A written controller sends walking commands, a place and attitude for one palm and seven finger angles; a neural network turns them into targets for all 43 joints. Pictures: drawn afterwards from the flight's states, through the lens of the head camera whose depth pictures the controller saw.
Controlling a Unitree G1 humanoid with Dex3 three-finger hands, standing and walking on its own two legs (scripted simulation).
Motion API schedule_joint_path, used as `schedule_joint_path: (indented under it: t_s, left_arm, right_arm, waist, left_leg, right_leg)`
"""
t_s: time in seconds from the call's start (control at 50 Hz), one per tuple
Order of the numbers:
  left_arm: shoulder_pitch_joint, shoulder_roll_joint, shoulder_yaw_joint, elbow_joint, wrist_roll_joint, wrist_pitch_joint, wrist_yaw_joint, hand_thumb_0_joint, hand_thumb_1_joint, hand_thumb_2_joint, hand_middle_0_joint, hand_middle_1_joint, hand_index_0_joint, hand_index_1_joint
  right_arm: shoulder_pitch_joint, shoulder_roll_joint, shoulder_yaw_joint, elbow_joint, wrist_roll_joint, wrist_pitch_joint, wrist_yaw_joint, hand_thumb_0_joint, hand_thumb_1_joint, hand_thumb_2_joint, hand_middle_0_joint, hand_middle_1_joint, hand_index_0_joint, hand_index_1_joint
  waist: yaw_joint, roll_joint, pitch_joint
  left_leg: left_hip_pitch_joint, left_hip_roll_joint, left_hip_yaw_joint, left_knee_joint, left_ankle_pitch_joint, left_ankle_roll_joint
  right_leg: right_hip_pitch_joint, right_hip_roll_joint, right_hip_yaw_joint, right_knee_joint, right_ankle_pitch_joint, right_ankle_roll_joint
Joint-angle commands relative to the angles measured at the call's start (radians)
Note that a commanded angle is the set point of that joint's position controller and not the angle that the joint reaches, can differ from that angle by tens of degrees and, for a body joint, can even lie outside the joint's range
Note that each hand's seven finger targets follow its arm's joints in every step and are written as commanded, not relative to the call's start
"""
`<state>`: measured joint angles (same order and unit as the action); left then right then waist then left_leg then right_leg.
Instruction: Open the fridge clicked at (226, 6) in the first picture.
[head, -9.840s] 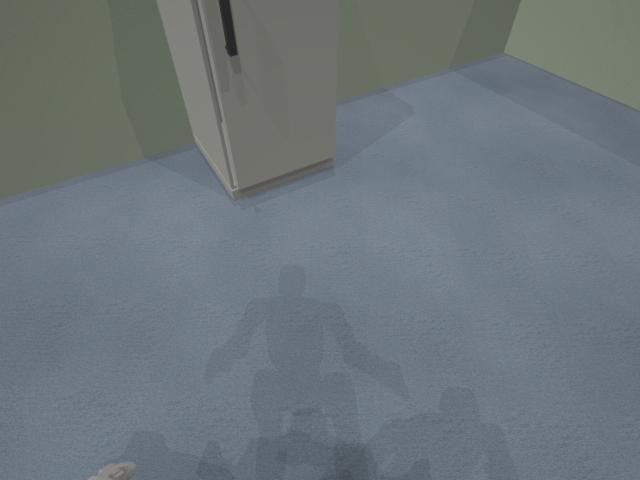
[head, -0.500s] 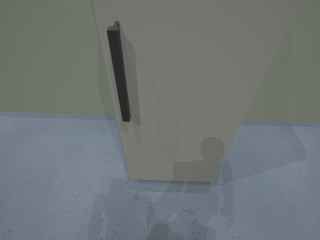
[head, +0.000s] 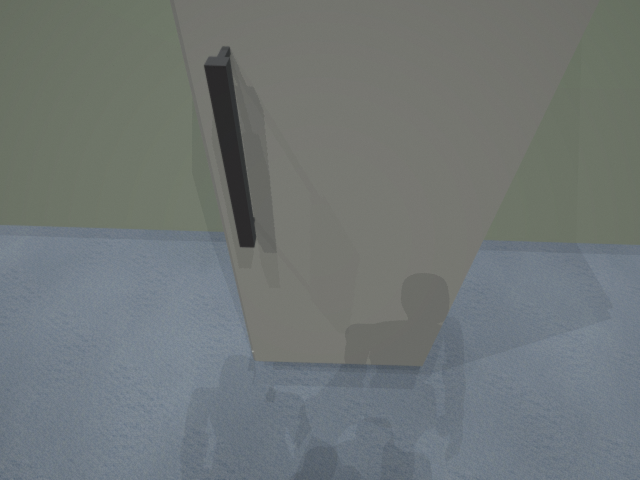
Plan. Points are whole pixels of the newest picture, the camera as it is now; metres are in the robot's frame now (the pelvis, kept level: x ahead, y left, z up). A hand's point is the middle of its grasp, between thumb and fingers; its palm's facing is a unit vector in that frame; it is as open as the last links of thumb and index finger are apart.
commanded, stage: look again from close up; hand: left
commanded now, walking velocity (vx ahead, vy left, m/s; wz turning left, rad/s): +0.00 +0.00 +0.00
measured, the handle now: (238, 161) +0.55 +0.17 +0.10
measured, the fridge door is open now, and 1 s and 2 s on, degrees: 0 0 0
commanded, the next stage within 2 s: shuffle to correct the standing spot in 1.60 s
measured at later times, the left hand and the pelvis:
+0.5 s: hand out of the picture -0.02 +0.15 -0.18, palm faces +0.04 -0.99 -0.15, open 7.3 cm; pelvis +0.00 +0.00 +0.00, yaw +0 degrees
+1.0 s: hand out of the picture -0.01 +0.16 -0.18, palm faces +0.04 -0.99 -0.16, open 7.3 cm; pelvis +0.00 +0.00 +0.00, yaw +0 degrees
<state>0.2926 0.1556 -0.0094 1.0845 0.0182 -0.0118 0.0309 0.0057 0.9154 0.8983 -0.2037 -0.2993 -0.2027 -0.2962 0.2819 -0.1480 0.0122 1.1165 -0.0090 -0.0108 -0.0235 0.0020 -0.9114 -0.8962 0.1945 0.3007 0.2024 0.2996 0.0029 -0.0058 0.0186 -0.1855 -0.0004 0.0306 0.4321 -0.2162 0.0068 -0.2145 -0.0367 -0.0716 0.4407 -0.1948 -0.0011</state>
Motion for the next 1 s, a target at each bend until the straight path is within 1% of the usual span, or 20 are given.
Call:
schedule_joint_path:
  t_s: [0.0, 0.04, 0.06, 0.1, 0.12, 0.2, 0.22, 0.26, 0.3, 0.32, 0.38, 0.52, 0.62, 0.64, 0.72, 0.76, 0.8, 0.88, 0.9, 0.98]
  left_arm:
    - [0.065, 0.096, 0.023, -0.025, -0.004, -0.014, 0.004, 0.000, 0.900, 0.900, -0.200, -0.300, -0.200, -0.300]
    - [0.071, 0.092, 0.022, -0.024, -0.004, -0.014, 0.006, 0.000, 0.900, 0.900, -0.200, -0.300, -0.200, -0.300]
    - [0.075, 0.089, 0.023, -0.023, -0.004, -0.014, 0.006, 0.000, 0.900, 0.900, -0.200, -0.300, -0.200, -0.300]
    - [0.079, 0.087, 0.022, -0.021, -0.005, -0.013, 0.005, 0.000, 0.900, 0.900, -0.200, -0.300, -0.200, -0.300]
    - [0.082, 0.082, 0.023, -0.020, -0.005, -0.013, 0.005, 0.000, 0.900, 0.900, -0.200, -0.300, -0.200, -0.300]
    - [0.090, 0.077, 0.024, -0.020, -0.005, -0.013, 0.005, 0.000, 0.900, 0.900, -0.200, -0.300, -0.200, -0.300]
    - [0.091, 0.075, 0.025, -0.017, -0.005, -0.012, 0.005, 0.000, 0.900, 0.900, -0.200, -0.300, -0.200, -0.300]
    - [0.100, 0.073, 0.025, -0.018, -0.004, -0.015, 0.006, 0.000, 0.900, 0.900, -0.200, -0.300, -0.200, -0.300]
    - [0.104, 0.070, 0.025, -0.015, -0.005, -0.014, 0.006, 0.000, 0.900, 0.900, -0.200, -0.300, -0.200, -0.300]
    - [0.104, 0.069, 0.025, -0.017, -0.004, -0.015, 0.006, 0.000, 0.900, 0.900, -0.200, -0.300, -0.200, -0.300]
    - [0.110, 0.063, 0.024, -0.014, -0.004, -0.015, 0.006, 0.000, 0.900, 0.900, -0.200, -0.300, -0.200, -0.300]
    - [0.118, 0.057, 0.026, -0.012, -0.003, -0.012, 0.006, 0.000, 0.900, 0.900, -0.200, -0.300, -0.200, -0.300]
    - [0.124, 0.052, 0.027, -0.013, -0.002, -0.012, 0.005, 0.000, 0.900, 0.900, -0.200, -0.300, -0.200, -0.300]
    - [0.127, 0.053, 0.026, -0.014, -0.001, -0.013, 0.006, 0.000, 0.900, 0.900, -0.200, -0.300, -0.200, -0.300]
    - [0.122, 0.049, 0.028, -0.015, -0.002, -0.011, 0.005, 0.000, 0.900, 0.900, -0.200, -0.300, -0.200, -0.300]
    - [0.128, 0.046, 0.028, -0.015, -0.001, -0.013, 0.006, 0.000, 0.900, 0.900, -0.200, -0.300, -0.200, -0.300]
    - [0.127, 0.044, 0.029, -0.015, -0.002, -0.014, 0.005, 0.000, 0.900, 0.900, -0.200, -0.300, -0.200, -0.300]
    - [0.129, 0.043, 0.027, -0.012, -0.002, -0.015, 0.006, 0.000, 0.900, 0.900, -0.200, -0.300, -0.200, -0.300]
    - [0.128, 0.044, 0.027, -0.012, -0.002, -0.015, 0.006, 0.000, 0.900, 0.900, -0.200, -0.300, -0.200, -0.300]
    - [0.128, 0.042, 0.027, -0.011, -0.002, -0.016, 0.007, 0.000, 0.900, 0.900, -0.200, -0.300, -0.200, -0.300]
  right_arm:
    - [0.054, -0.094, -0.018, -0.032, -0.002, -0.018, -0.002, 0.000, -0.900, -0.900, 0.200, 0.300, 0.200, 0.300]
    - [0.055, -0.089, -0.018, -0.027, -0.001, -0.016, -0.003, 0.000, -0.900, -0.900, 0.200, 0.300, 0.200, 0.300]
    - [0.059, -0.088, -0.018, -0.027, -0.001, -0.017, -0.003, 0.000, -0.900, -0.900, 0.200, 0.300, 0.200, 0.300]
    - [0.060, -0.081, -0.017, -0.025, -0.001, -0.015, -0.002, 0.000, -0.900, -0.900, 0.200, 0.300, 0.200, 0.300]
    - [0.066, -0.078, -0.018, -0.024, -0.001, -0.014, -0.003, 0.000, -0.900, -0.900, 0.200, 0.300, 0.200, 0.300]
    - [0.077, -0.072, -0.017, -0.021, -0.002, -0.014, -0.003, 0.000, -0.900, -0.900, 0.200, 0.300, 0.200, 0.300]
    - [0.076, -0.070, -0.018, -0.019, -0.002, -0.013, -0.004, 0.000, -0.900, -0.900, 0.200, 0.300, 0.200, 0.300]
    - [0.082, -0.066, -0.019, -0.020, -0.001, -0.015, -0.004, 0.000, -0.900, -0.900, 0.200, 0.300, 0.200, 0.300]
    - [0.084, -0.064, -0.019, -0.018, -0.002, -0.014, -0.004, 0.000, -0.900, -0.900, 0.200, 0.300, 0.200, 0.300]
    - [0.087, -0.060, -0.020, -0.018, -0.002, -0.014, -0.004, 0.000, -0.900, -0.900, 0.200, 0.300, 0.200, 0.300]
    - [0.090, -0.059, -0.018, -0.017, -0.002, -0.016, -0.006, 0.000, -0.900, -0.900, 0.200, 0.300, 0.200, 0.300]
    - [0.100, -0.050, -0.019, -0.016, -0.003, -0.012, -0.006, 0.000, -0.900, -0.900, 0.200, 0.300, 0.200, 0.300]
    - [0.103, -0.051, -0.020, -0.020, -0.003, -0.013, -0.006, 0.000, -0.900, -0.900, 0.200, 0.300, 0.200, 0.300]
    - [0.106, -0.047, -0.021, -0.020, -0.003, -0.012, -0.006, 0.000, -0.900, -0.900, 0.200, 0.300, 0.200, 0.300]
    - [0.109, -0.051, -0.021, -0.022, -0.005, -0.014, -0.006, 0.000, -0.900, -0.900, 0.200, 0.300, 0.200, 0.300]
    - [0.107, -0.049, -0.023, -0.024, -0.003, -0.016, -0.007, 0.000, -0.900, -0.900, 0.200, 0.300, 0.200, 0.300]
    - [0.110, -0.050, -0.023, -0.023, -0.004, -0.018, -0.007, 0.000, -0.900, -0.900, 0.200, 0.300, 0.200, 0.300]
    - [0.108, -0.048, -0.022, -0.020, -0.003, -0.019, -0.008, 0.000, -0.900, -0.900, 0.200, 0.300, 0.200, 0.300]
    - [0.111, -0.050, -0.021, -0.021, -0.002, -0.019, -0.008, 0.000, -0.900, -0.900, 0.200, 0.300, 0.200, 0.300]
    - [0.108, -0.045, -0.021, -0.017, -0.002, -0.021, -0.008, 0.000, -0.900, -0.900, 0.200, 0.300, 0.200, 0.300]
  waist:
    - [0.003, -0.002, 0.038]
    - [0.004, -0.007, 0.056]
    - [0.005, 0.005, 0.049]
    - [0.005, -0.001, 0.068]
    - [0.003, -0.011, 0.066]
    - [0.003, -0.001, 0.062]
    - [0.003, -0.008, 0.074]
    - [0.003, -0.019, 0.057]
    - [0.003, -0.009, 0.060]
    - [0.002, -0.016, 0.063]
    - [0.004, 0.006, 0.061]
    - [0.003, -0.001, 0.096]
    - [0.006, 0.002, 0.090]
    - [0.006, -0.012, 0.086]
    - [0.005, 0.017, 0.093]
    - [0.006, 0.005, 0.076]
    - [0.007, 0.011, 0.065]
    - [0.009, 0.007, 0.071]
    - [0.007, -0.008, 0.068]
    - [0.009, 0.000, 0.067]
  left_leg:
    - [-0.084, 0.088, -0.080, -0.100, 0.030, 0.007]
    - [-0.085, 0.090, -0.081, -0.100, 0.030, 0.007]
    - [-0.088, 0.088, -0.079, -0.100, 0.027, 0.007]
    - [-0.098, 0.084, -0.078, -0.103, -0.001, 0.006]
    - [-0.097, 0.082, -0.079, -0.105, -0.010, 0.006]
    - [-0.095, 0.081, -0.077, -0.102, -0.012, 0.007]
    - [-0.099, 0.081, -0.077, -0.102, -0.021, 0.006]
    - [-0.091, 0.081, -0.074, -0.094, 0.000, 0.007]
    - [-0.089, 0.077, -0.073, -0.093, -0.015, 0.006]
    - [-0.090, 0.077, -0.074, -0.093, -0.012, 0.007]
    - [-0.089, 0.082, -0.076, -0.094, 0.009, 0.008]
    - [-0.119, 0.077, -0.079, -0.103, -0.056, 0.008]
    - [-0.118, 0.077, -0.081, -0.103, -0.058, 0.010]
    - [-0.115, 0.079, -0.078, -0.100, -0.053, 0.010]
    - [-0.129, 0.081, -0.088, -0.112, -0.078, 0.012]
    - [-0.122, 0.083, -0.089, -0.109, -0.059, 0.014]
    - [-0.113, 0.084, -0.088, -0.107, -0.046, 0.014]
    - [-0.116, 0.086, -0.085, -0.108, -0.027, 0.015]
    - [-0.111, 0.087, -0.085, -0.104, -0.023, 0.013]
    - [-0.102, 0.087, -0.080, -0.101, 0.003, 0.015]
  right_leg:
    - [0.037, -0.085, 0.101, -0.092, -0.003, -0.025]
    - [0.028, -0.082, 0.098, -0.094, -0.002, -0.027]
    - [0.032, -0.083, 0.102, -0.095, -0.003, -0.026]
    - [0.021, -0.083, 0.102, -0.102, -0.033, -0.026]
    - [0.017, -0.081, 0.106, -0.105, -0.046, -0.027]
    - [0.016, -0.083, 0.103, -0.105, -0.054, -0.028]
    - [0.007, -0.080, 0.104, -0.107, -0.063, -0.028]
    - [0.020, -0.082, 0.104, -0.107, -0.042, -0.029]
    - [0.008, -0.083, 0.107, -0.112, -0.068, -0.030]
    - [0.006, -0.082, 0.110, -0.112, -0.066, -0.031]
    - [0.013, -0.079, 0.103, -0.103, -0.036, -0.031]
    - [-0.008, -0.076, 0.107, -0.114, -0.097, -0.031]
    - [-0.006, -0.075, 0.106, -0.109, -0.088, -0.030]
    - [-0.003, -0.075, 0.104, -0.112, -0.088, -0.030]
    - [-0.008, -0.070, 0.102, -0.099, -0.088, -0.030]
    - [0.005, -0.070, 0.104, -0.096, -0.068, -0.030]
    - [0.009, -0.069, 0.101, -0.089, -0.051, -0.031]
    - [0.014, -0.071, 0.100, -0.085, -0.031, -0.030]
    - [0.013, -0.069, 0.099, -0.083, -0.031, -0.029]
    - [0.014, -0.072, 0.099, -0.080, -0.011, -0.030]
